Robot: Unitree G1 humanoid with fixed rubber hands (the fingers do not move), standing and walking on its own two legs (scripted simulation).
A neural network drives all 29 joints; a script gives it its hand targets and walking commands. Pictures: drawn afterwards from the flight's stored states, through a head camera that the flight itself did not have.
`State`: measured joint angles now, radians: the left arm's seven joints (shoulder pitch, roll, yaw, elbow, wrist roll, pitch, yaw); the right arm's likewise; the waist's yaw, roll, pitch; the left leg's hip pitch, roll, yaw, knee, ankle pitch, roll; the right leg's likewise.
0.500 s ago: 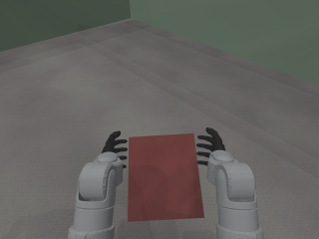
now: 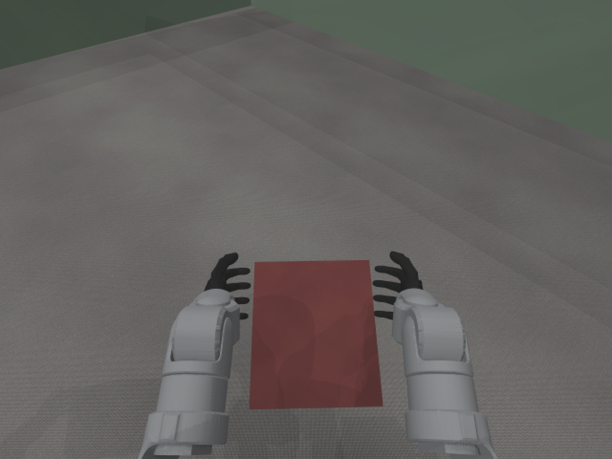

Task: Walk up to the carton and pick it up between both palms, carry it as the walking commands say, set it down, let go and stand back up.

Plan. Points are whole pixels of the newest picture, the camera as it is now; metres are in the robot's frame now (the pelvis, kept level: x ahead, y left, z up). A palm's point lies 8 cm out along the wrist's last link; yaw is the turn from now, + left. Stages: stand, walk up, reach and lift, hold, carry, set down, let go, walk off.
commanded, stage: hold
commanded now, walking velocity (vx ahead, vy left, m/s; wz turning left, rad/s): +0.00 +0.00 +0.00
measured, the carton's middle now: (312, 337) +0.32 -0.01 -0.06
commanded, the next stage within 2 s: set down in 0.22 s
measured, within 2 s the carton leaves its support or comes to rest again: neither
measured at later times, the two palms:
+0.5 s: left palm (230, 333) +0.27 +0.11 +0.04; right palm (422, 310) +0.30 -0.14 +0.06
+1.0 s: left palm (234, 345) +0.30 +0.12 -0.06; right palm (393, 338) +0.32 -0.13 -0.06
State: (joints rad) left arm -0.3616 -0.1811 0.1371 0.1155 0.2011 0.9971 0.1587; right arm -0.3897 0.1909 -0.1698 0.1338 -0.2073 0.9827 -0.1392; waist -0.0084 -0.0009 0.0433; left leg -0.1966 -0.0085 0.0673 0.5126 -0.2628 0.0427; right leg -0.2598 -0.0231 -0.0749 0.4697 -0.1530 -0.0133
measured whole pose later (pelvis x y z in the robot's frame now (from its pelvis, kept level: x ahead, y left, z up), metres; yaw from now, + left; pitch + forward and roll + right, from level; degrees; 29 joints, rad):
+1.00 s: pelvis -0.04 -0.03 -0.03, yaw +7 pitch +5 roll +0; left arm -0.61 -0.20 0.44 0.72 0.38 0.32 0.08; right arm -0.56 0.25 -0.48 0.59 -0.39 0.31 -0.14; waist -0.05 0.02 0.13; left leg -0.58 -0.08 -0.09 0.76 -0.28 0.00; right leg -0.61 0.05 0.08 0.73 -0.22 0.01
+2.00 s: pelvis -0.05 -0.03 -0.19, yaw +7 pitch +32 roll +1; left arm -0.71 -0.13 0.27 0.73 0.15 0.15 0.22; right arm -0.64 0.19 -0.36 0.54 -0.18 0.16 -0.25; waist -0.05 0.05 -0.09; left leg -1.55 -0.14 -0.07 1.50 -0.51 -0.02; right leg -1.59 0.11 0.09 1.47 -0.44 0.04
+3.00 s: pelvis -0.08 -0.03 -0.32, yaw +8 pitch +39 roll +2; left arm -1.06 0.01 0.25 0.84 0.09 0.18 0.24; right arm -0.98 0.11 -0.41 0.62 -0.15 0.19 -0.28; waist -0.06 0.02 0.05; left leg -2.05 -0.18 -0.04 1.92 -0.56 -0.06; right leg -2.09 0.17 0.10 1.89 -0.47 0.08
